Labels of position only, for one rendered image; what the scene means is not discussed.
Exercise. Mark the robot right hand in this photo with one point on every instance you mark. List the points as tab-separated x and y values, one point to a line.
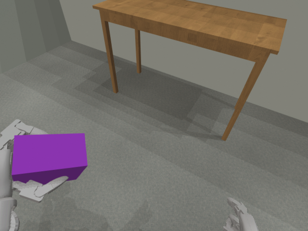
245	222

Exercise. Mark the table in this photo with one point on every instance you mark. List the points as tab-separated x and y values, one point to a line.
246	35

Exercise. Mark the sponge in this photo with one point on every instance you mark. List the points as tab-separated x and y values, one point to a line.
43	158

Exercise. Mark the robot left forearm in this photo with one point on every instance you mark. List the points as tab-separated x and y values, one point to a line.
9	221

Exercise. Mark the robot left hand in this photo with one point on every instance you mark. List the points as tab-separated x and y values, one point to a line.
31	190

